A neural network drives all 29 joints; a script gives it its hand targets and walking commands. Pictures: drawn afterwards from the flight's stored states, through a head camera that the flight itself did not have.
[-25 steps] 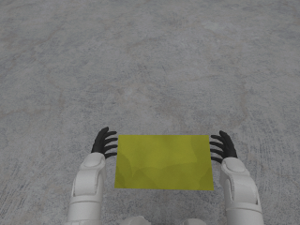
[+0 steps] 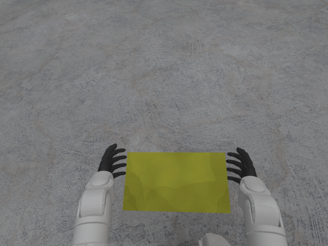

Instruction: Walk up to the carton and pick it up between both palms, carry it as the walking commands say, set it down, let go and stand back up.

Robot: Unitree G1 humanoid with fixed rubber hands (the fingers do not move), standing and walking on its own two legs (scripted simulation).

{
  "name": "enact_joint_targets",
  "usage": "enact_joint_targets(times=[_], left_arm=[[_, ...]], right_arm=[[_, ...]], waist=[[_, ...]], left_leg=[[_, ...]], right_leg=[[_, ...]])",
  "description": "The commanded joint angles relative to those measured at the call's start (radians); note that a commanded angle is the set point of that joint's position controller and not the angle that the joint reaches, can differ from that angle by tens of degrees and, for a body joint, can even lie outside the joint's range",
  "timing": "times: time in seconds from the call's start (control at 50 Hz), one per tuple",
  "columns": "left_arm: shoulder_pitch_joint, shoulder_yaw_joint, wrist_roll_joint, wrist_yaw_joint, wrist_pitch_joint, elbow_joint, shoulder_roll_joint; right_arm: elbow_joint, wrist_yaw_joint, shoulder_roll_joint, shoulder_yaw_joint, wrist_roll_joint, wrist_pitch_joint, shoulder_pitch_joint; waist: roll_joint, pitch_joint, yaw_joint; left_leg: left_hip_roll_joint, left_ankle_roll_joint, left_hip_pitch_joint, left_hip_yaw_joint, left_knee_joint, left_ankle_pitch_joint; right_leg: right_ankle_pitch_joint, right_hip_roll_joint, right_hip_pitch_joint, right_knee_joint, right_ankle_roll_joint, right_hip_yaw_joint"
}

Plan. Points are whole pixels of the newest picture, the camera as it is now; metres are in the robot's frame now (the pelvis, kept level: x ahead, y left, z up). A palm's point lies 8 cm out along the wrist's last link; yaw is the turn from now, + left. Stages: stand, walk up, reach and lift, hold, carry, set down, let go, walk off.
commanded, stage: carry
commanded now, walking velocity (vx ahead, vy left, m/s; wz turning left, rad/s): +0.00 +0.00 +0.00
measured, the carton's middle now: (176, 183) +0.30 +0.01 -0.10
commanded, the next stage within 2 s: none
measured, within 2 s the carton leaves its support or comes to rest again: neither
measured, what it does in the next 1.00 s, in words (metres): walks ahead: left foot, then right foot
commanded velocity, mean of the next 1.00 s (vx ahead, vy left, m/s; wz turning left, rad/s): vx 0.00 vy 0.00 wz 0.00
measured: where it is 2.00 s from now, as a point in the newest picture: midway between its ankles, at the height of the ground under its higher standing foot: (170, 86)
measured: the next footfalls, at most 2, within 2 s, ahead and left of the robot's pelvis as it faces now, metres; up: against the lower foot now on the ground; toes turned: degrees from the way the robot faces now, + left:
left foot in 0.28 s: +0.32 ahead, +0.10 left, +0.00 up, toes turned +6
right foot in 0.52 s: +0.43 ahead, -0.08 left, +0.00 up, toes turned +0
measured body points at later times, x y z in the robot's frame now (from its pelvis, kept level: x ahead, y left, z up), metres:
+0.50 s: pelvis +0.37 +0.02 +0.01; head +0.43 -0.01 +0.45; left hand +0.68 +0.19 +0.01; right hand +0.65 -0.16 -0.01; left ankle +0.28 +0.09 -0.67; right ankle +0.34 -0.09 -0.65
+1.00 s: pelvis +0.75 +0.04 +0.01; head +0.81 +0.02 +0.45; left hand +1.05 +0.22 +0.01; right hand +1.03 -0.13 -0.01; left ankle +0.69 +0.11 -0.67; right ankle +0.67 -0.06 -0.62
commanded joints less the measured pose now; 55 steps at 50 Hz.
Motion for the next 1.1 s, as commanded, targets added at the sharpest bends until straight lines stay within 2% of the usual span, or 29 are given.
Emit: enact_joint_targets(times=[0.0, 0.02, 0.04, 0.08, 0.16, 0.2, 0.26, 0.28, 0.3, 0.36, 0.44, 0.5, 0.52, 0.54, 0.56, 0.6, 0.66, 0.7, 0.76, 0.78, 0.8, 0.82, 0.86, 0.94, 0.98, 1.02, 1.04, 1.06, 1.08], left_arm=[[-0.382, -0.602, -0.190, -0.263, -0.049, -0.086, -0.827], [-0.298, -0.582, -0.157, -0.261, -0.065, -0.045, -0.827], [-0.332, -0.583, -0.150, -0.247, -0.075, -0.081, -0.834], [-0.354, -0.619, -0.130, -0.232, -0.066, -0.152, -0.847], [-0.373, -0.708, -0.164, -0.217, -0.069, -0.268, -0.808], [-0.435, -0.741, -0.181, -0.220, -0.056, -0.327, -0.775], [-0.388, -0.776, -0.240, -0.229, -0.030, -0.342, -0.764], [-0.390, -0.775, -0.238, -0.239, -0.016, -0.305, -0.736], [-0.504, -0.769, -0.262, -0.252, -0.024, -0.316, -0.699], [-0.513, -0.733, -0.290, -0.285, -0.016, -0.207, -0.775], [-0.427, -0.662, -0.243, -0.277, -0.043, -0.143, -0.816], [-0.334, -0.615, -0.186, -0.250, -0.056, -0.144, -0.828], [-0.290, -0.586, -0.133, -0.248, -0.063, -0.086, -0.820], [-0.246, -0.571, -0.112, -0.243, -0.073, -0.069, -0.822], [-0.283, -0.566, -0.094, -0.226, -0.075, -0.086, -0.820], [-0.318, -0.602, -0.088, -0.214, -0.063, -0.140, -0.833], [-0.318, -0.687, -0.136, -0.205, -0.060, -0.241, -0.809], [-0.386, -0.720, -0.155, -0.210, -0.046, -0.286, -0.774], [-0.406, -0.757, -0.213, -0.223, -0.020, -0.328, -0.759], [-0.388, -0.777, -0.242, -0.229, -0.016, -0.337, -0.760], [-0.391, -0.766, -0.237, -0.241, -0.003, -0.277, -0.735], [-0.552, -0.787, -0.288, -0.257, -0.016, -0.350, -0.706], [-0.542, -0.752, -0.297, -0.283, -0.004, -0.253, -0.766], [-0.454, -0.682, -0.268, -0.289, -0.039, -0.156, -0.827], [-0.406, -0.651, -0.231, -0.274, -0.053, -0.139, -0.824], [-0.342, -0.623, -0.194, -0.255, -0.065, -0.160, -0.836], [-0.302, -0.595, -0.145, -0.251, -0.072, -0.115, -0.828], [-0.254, -0.574, -0.116, -0.246, -0.081, -0.074, -0.828], [-0.291, -0.571, -0.099, -0.230, -0.083, -0.098, -0.824]], right_arm=[[-0.187, 0.301, 0.731, 0.712, 0.301, -0.076, -0.626], [-0.240, 0.315, 0.746, 0.786, 0.345, -0.081, -0.699], [-0.271, 0.335, 0.767, 0.824, 0.377, -0.095, -0.758], [-0.237, 0.357, 0.806, 0.820, 0.404, -0.096, -0.717], [-0.154, 0.344, 0.780, 0.741, 0.343, -0.110, -0.531], [-0.187, 0.327, 0.736, 0.704, 0.305, -0.103, -0.504], [-0.134, 0.316, 0.711, 0.636, 0.230, -0.073, -0.295], [-0.093, 0.302, 0.690, 0.584, 0.201, -0.068, -0.249], [-0.116, 0.289, 0.662, 0.572, 0.205, -0.075, -0.331], [-0.100, 0.272, 0.704, 0.577, 0.184, -0.062, -0.375], [-0.196, 0.284, 0.746, 0.702, 0.270, -0.082, -0.553], [-0.213, 0.306, 0.749, 0.751, 0.325, -0.083, -0.593], [-0.231, 0.318, 0.730, 0.770, 0.339, -0.085, -0.656], [-0.274, 0.331, 0.746, 0.827, 0.377, -0.092, -0.726], [-0.265, 0.351, 0.767, 0.839, 0.395, -0.098, -0.766], [-0.216, 0.367, 0.799, 0.834, 0.417, -0.097, -0.722], [-0.169, 0.354, 0.776, 0.773, 0.377, -0.099, -0.559], [-0.172, 0.335, 0.734, 0.718, 0.327, -0.092, -0.526], [-0.135, 0.322, 0.700, 0.639, 0.238, -0.059, -0.334], [-0.119, 0.314, 0.695, 0.620, 0.222, -0.060, -0.275], [-0.052, 0.298, 0.668, 0.551, 0.185, -0.052, -0.235], [-0.182, 0.283, 0.655, 0.584, 0.218, -0.062, -0.379], [-0.102, 0.269, 0.694, 0.558, 0.164, -0.044, -0.342], [-0.184, 0.279, 0.750, 0.673, 0.243, -0.083, -0.510], [-0.195, 0.287, 0.755, 0.714, 0.276, -0.088, -0.561], [-0.220, 0.306, 0.760, 0.761, 0.327, -0.090, -0.598], [-0.246, 0.319, 0.746, 0.789, 0.349, -0.091, -0.663], [-0.270, 0.331, 0.760, 0.837, 0.378, -0.098, -0.722], [-0.269, 0.349, 0.778, 0.853, 0.398, -0.103, -0.771]], waist=[[-0.111, -0.484, 0.037], [-0.464, -0.543, 0.071], [-0.530, -0.477, 0.062], [-0.308, -0.315, 0.089], [-0.174, -0.317, 0.096], [-0.063, -0.317, 0.070], [-0.046, -0.496, -0.048], [0.221, -0.654, -0.069], [0.433, -0.683, -0.041], [0.105, -0.410, -0.042], [0.032, -0.415, -0.025], [0.007, -0.486, 0.019], [-0.207, -0.553, 0.048], [-0.493, -0.571, 0.075], [-0.498, -0.466, 0.073], [-0.278, -0.293, 0.098], [-0.186, -0.317, 0.107], [-0.112, -0.309, 0.088], [-0.035, -0.409, -0.015], [-0.027, -0.540, -0.064], [0.378, -0.675, -0.051], [0.374, -0.668, -0.033], [0.149, -0.471, -0.045], [0.031, -0.442, -0.036], [0.023, -0.454, -0.022], [-0.014, -0.516, 0.021], [-0.242, -0.572, 0.050], [-0.514, -0.562, 0.072], [-0.490, -0.466, 0.073]], left_leg=[[0.158, -0.023, 0.022, -0.127, 0.021, 1.270], [-0.007, -0.090, -0.136, -0.077, 0.419, 0.670], [-0.070, -0.078, -0.331, -0.138, 0.526, 0.101], [-0.045, -0.054, -0.674, -0.152, 0.634, -0.037], [-0.008, 0.002, -1.042, -0.175, 0.618, -0.186], [0.010, 0.010, -0.837, -0.128, 0.193, 0.033], [-0.106, 0.020, 0.266, 0.069, -0.372, 0.949], [0.268, 0.248, 0.615, -0.375, -0.275, 1.918], [0.407, 0.348, 0.745, -0.589, -0.238, 2.307], [0.386, 0.329, 0.513, -0.635, -0.297, 1.802], [0.326, 0.161, 0.552, -0.507, -0.226, 1.657], [0.209, 0.040, 0.185, -0.210, -0.117, 1.652], [0.129, -0.049, -0.018, -0.128, 0.075, 1.194], [-0.015, -0.090, -0.255, -0.098, 0.421, 0.417], [-0.050, -0.074, -0.456, -0.133, 0.535, 0.067], [-0.037, -0.052, -0.813, -0.144, 0.675, -0.080], [-0.022, -0.010, -1.084, -0.178, 0.720, -0.214], [0.002, 0.000, -0.988, -0.140, 0.388, -0.100], [-0.159, -0.031, 0.030, 0.129, -0.370, 0.744], [-0.038, 0.043, 0.411, 0.011, -0.360, 1.167], [0.400, 0.310, 0.713, -0.523, -0.256, 2.248], [0.415, 0.344, 0.710, -0.610, -0.247, 2.286], [0.393, 0.348, 0.527, -0.634, -0.317, 1.886], [0.361, 0.233, 0.574, -0.585, -0.236, 1.657], [0.303, 0.128, 0.478, -0.448, -0.219, 1.696], [0.209, 0.044, 0.179, -0.214, -0.114, 1.613], [0.121, -0.046, -0.031, -0.125, 0.084, 1.132], [-0.021, -0.082, -0.271, -0.104, 0.391, 0.337], [-0.040, -0.068, -0.462, -0.141, 0.506, 0.069]], right_leg=[[0.983, -0.027, 0.552, -0.416, -0.065, -0.040], [1.748, -0.233, 0.744, -0.436, -0.225, 0.270], [2.116, -0.269, 0.838, -0.459, -0.271, 0.341], [1.915, -0.288, 0.940, -0.462, -0.254, 0.398], [1.754, -0.258, 1.169, -0.343, -0.167, 0.359], [1.610, -0.198, 1.022, -0.379, -0.105, 0.227], [1.468, -0.085, 0.389, -0.113, -0.026, -0.082], [0.537, 0.053, 0.120, 0.329, 0.084, -0.118], [-0.100, 0.131, -0.067, 0.536, 0.091, -0.032], [-0.060, 0.041, -0.284, 0.523, 0.048, 0.089], [-0.127, -0.051, -0.326, 0.039, 0.003, 0.076], [0.507, 0.053, 0.364, -0.467, 0.008, -0.142], [1.199, -0.087, 0.659, -0.431, -0.096, 0.033], [1.965, -0.271, 0.897, -0.388, -0.244, 0.243], [2.140, -0.306, 0.936, -0.432, -0.270, 0.316], [1.895, -0.297, 1.028, -0.446, -0.234, 0.369], [1.777, -0.268, 1.215, -0.339, -0.167, 0.351], [1.657, -0.215, 1.119, -0.365, -0.105, 0.255], [1.534, -0.070, 0.499, -0.211, -0.052, -0.059], [1.234, -0.072, 0.289, -0.024, 0.004, -0.084], [0.009, 0.148, -0.001, 0.451, 0.102, -0.121], [-0.082, 0.110, -0.072, 0.553, 0.078, 0.007], [-0.037, 0.066, -0.212, 0.555, 0.053, 0.073], [-0.184, -0.032, -0.379, 0.265, 0.012, 0.109], [-0.027, -0.033, -0.159, -0.178, -0.002, 0.047], [0.527, 0.039, 0.378, -0.474, 0.005, -0.121], [1.236, -0.102, 0.666, -0.436, -0.102, 0.056], [1.990, -0.283, 0.893, -0.388, -0.250, 0.248], [2.125, -0.316, 0.936, -0.428, -0.270, 0.316]])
